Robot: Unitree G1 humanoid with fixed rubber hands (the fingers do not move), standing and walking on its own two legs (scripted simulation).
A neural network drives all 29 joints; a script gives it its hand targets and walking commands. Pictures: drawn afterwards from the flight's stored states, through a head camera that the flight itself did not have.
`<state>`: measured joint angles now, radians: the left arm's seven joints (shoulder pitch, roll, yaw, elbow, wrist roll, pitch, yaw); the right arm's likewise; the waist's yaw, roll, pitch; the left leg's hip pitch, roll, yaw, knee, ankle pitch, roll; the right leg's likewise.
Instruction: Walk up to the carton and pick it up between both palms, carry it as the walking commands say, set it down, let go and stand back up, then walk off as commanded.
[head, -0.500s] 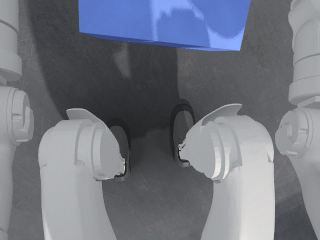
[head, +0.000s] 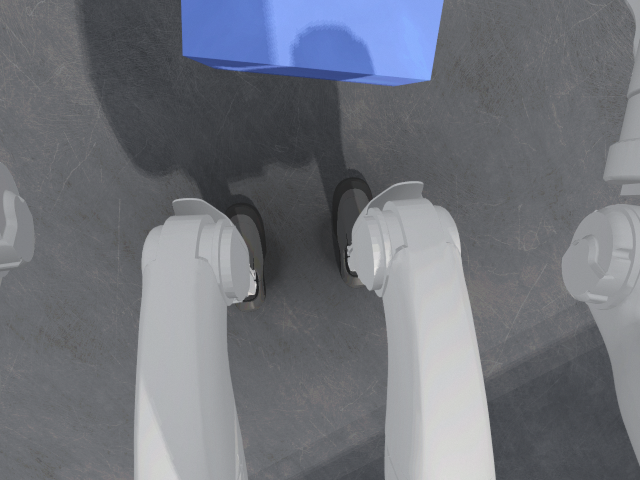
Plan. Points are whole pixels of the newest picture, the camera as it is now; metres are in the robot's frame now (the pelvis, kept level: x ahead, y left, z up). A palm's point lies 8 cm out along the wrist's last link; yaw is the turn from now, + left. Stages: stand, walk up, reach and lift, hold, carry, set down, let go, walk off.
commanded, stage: set down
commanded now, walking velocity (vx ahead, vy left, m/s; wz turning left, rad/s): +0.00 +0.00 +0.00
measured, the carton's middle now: out of the picture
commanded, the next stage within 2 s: let go in 0.70 s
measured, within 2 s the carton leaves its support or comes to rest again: neither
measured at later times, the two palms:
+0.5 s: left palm out of the picture +0.62 +0.20 +0.05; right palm out of the picture +0.54 -0.29 +0.04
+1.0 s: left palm out of the picture +0.53 +0.21 +0.07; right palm out of the picture +0.47 -0.28 +0.07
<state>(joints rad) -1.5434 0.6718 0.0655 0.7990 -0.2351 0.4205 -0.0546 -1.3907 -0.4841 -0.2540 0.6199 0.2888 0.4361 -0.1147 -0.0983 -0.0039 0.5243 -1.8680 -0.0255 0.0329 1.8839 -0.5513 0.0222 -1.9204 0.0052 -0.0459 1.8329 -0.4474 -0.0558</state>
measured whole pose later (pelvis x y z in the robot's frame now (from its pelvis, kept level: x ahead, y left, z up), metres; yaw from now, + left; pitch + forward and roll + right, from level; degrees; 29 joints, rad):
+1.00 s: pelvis +0.03 +0.01 +0.20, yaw -1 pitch +24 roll +0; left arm -0.98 0.45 0.16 0.41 -0.12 0.42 0.06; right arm -0.87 -0.48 -0.23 0.38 0.14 0.39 0.04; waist -0.05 0.02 0.52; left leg -1.17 -0.05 0.00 1.11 -0.36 0.03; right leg -1.21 0.03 0.00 1.06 -0.27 -0.02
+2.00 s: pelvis +0.13 +0.01 +0.30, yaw +0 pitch -7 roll +0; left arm 0.21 0.21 0.05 0.42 0.01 0.14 -0.08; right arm 0.20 -0.22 -0.04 0.40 -0.02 0.18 0.06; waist 0.01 0.02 0.16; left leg -0.05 -0.03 -0.03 0.48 -0.31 0.03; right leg -0.10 0.04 0.01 0.47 -0.25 -0.03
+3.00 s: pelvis +0.13 +0.02 +0.30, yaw -2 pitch -4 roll +0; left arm 0.29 0.31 0.01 0.85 0.03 -0.03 0.00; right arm 0.27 -0.35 -0.03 0.85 -0.03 -0.04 0.00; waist 0.00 0.04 -0.09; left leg -0.12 -0.05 0.00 0.47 -0.28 0.04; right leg -0.19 0.03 0.04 0.49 -0.24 -0.01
